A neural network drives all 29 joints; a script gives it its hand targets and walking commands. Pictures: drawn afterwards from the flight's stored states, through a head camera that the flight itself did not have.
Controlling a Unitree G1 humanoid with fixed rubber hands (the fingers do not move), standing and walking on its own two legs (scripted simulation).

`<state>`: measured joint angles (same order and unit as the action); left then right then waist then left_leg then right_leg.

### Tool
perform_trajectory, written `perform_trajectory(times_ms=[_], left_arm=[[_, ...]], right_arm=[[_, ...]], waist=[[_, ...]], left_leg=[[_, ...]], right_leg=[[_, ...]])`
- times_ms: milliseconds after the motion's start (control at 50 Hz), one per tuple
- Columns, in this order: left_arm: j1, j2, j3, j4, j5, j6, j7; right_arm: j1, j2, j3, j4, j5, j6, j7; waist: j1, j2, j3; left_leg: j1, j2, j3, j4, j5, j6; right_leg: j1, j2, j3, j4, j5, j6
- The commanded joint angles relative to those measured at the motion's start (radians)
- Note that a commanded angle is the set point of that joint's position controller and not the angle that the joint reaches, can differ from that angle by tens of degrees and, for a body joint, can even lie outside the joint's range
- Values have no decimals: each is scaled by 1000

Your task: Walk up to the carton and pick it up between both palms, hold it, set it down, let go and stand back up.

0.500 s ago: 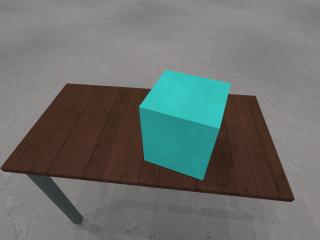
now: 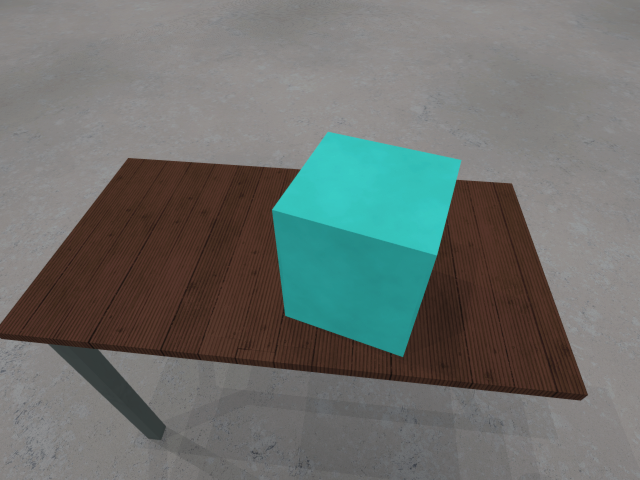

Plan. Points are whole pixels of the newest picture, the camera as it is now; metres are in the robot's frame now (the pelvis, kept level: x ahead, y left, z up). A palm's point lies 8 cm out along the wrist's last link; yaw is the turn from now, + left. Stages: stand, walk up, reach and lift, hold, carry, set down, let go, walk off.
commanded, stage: stand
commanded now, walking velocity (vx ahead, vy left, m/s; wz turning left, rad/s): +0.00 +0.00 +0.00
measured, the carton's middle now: (365, 244) +0.47 -0.04 +0.02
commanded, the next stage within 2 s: none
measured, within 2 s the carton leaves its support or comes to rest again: neither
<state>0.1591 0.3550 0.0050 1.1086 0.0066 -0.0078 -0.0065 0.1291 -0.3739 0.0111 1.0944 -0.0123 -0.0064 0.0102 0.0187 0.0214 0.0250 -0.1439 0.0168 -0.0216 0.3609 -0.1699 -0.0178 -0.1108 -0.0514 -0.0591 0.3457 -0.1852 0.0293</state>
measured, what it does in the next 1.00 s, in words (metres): stands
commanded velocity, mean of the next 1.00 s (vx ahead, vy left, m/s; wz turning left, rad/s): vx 0.00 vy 0.00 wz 0.00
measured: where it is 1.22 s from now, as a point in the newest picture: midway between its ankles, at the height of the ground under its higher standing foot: outside the picture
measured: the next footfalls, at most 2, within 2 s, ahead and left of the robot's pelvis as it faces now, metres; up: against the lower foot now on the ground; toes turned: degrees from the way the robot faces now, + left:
none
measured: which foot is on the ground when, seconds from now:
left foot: down 0.00-1.00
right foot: down 0.00-1.00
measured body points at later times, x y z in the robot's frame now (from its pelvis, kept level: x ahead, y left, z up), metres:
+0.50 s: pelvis +0.01 +0.00 +0.00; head +0.01 -0.01 +0.45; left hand +0.08 +0.30 -0.13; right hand +0.09 -0.30 -0.13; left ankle +0.02 +0.13 -0.75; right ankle +0.00 -0.14 -0.75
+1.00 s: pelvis +0.01 -0.01 +0.00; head +0.00 -0.01 +0.45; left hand +0.07 +0.31 -0.12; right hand +0.09 -0.31 -0.13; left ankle +0.02 +0.13 -0.75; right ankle +0.00 -0.14 -0.75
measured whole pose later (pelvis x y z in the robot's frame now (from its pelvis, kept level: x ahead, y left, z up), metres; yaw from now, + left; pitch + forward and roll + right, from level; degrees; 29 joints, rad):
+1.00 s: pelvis +0.01 -0.01 +0.00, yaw -1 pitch -2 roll +0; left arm 0.14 0.36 0.00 1.11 0.01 -0.01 -0.01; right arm 0.12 -0.37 0.01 1.10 -0.01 -0.01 0.01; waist 0.02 0.02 0.03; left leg -0.13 0.02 -0.01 0.34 -0.17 -0.03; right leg -0.11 -0.05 -0.05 0.35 -0.20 0.02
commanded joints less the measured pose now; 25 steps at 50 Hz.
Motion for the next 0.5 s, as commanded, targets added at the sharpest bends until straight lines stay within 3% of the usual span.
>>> perform_trajectory(times_ms=[0, 20, 40, 80, 100, 160, 180, 220, 240, 280, 320, 340, 360, 380, 420, 440, 460, 480], left_arm=[[-36, 230, 39, -40, 12, -20, 9], [-56, 211, 49, -61, 8, -22, 9], [-21, 227, 45, -54, 1, -20, 6], [-28, 241, 53, -36, -6, -18, 9], [-53, 188, 39, -65, 1, -22, 5], [-52, 201, 41, -61, -5, -18, 7], [-47, 200, 43, -46, 1, -18, 10], [-65, 194, 31, -59, 6, -24, 9], [-86, 196, 37, -59, -3, -24, 9], [-71, 209, 42, -50, 0, -22, 7], [-35, 217, 44, -62, -1, -25, 4], [-87, 219, 41, -51, 5, -21, 3], [-37, 198, 39, -69, -6, -19, 4], [-58, 220, 49, -53, 5, -22, 3], [-67, 201, 45, -59, 7, -17, 5], [-61, 197, 40, -51, -2, -21, 1], [-44, 186, 31, -51, -5, -23, -1], [-58, 209, 38, -52, -6, -22, 5]], right_arm=[[-42, -217, -46, -55, -5, -20, -8], [-32, -206, -40, -57, -1, -20, -7], [-35, -216, -43, -49, 4, -21, -9], [-34, -200, -40, -61, -11, -18, -7], [-41, -194, -33, -70, 0, -25, -14], [-67, -206, -41, -71, -4, -23, -12], [-64, -189, -38, -83, 8, -24, -13], [-42, -194, -39, -71, 4, -24, -14], [-43, -201, -32, -60, 2, -30, -15], [-71, -200, -39, -69, -7, -26, -16], [-48, -189, -38, -52, 1, -31, -17], [-23, -181, -34, -51, -3, -30, -15], [-68, -219, -44, -61, 3, -30, -17], [-63, -205, -42, -69, -10, -33, -18], [-42, -210, -46, -79, -4, -28, -19], [-46, -211, -41, -66, -4, -28, -15], [-12, -206, -36, -60, -2, -26, -10], [-48, -209, -43, -67, -1, -27, -9]], waist=[[-22, 23, -24], [-12, -75, -6], [-5, -20, -18], [-10, -15, -8], [-18, -18, -17], [7, 3, -13], [-15, -42, 9], [-11, -58, -46], [-12, 44, -41], [2, 36, -25], [26, -44, -34], [-5, -69, -72], [18, 5, -12], [10, -20, -31], [-8, 20, -30], [14, -48, -70], [4, -36, -56], [7, 15, -37]], left_leg=[[-35, 93, -67, -50, 48, 41], [-35, 95, -85, -69, 43, 34], [-20, 106, -77, -62, 24, 40], [-31, 95, -60, -57, 35, 35], [-31, 96, -75, -78, 47, 33], [-40, 109, -91, -86, 28, 49], [-38, 108, -94, -92, 51, 47], [22, 106, -81, -87, 42, 43], [-27, 103, -76, -87, 33, 46], [-36, 96, -72, -93, 39, 34], [-39, 110, -72, -86, 50, 34], [9, 103, -80, -103, 86, 35], [-20, 105, -70, -74, 64, 28], [-17, 103, -63, -73, 72, 36], [-16, 96, -71, -69, 116, 34], [-4, 117, -80, -80, 123, 42], [14, 109, -87, -79, 118, 39], [4, 111, -80, -72, 162, 36]], right_leg=[[3, -86, 83, -67, 30, -45], [0, -86, 78, -68, 3, -47], [-20, -87, 88, -77, 34, -47], [-32, -95, 113, -75, -10, -56], [-12, -95, 88, -70, 7, -53], [-1, -85, 82, -80, 1, -40], [-27, -90, 91, -66, 1, -50], [-7, -89, 98, -84, -9, -49], [5, -100, 110, -88, 6, -48], [16, -89, 91, -69, 2, -52], [24, -92, 90, -63, 61, -49], [23, -90, 95, -45, 53, -53], [-9, -92, 88, -67, 62, -42], [13, -97, 102, -51, 54, -51], [11, -83, 100, -55, 49, -48], [16, -102, 99, -36, 70, -58], [20, -94, 93, -44, 80, -55], [25, -99, 91, -32, 107, -50]])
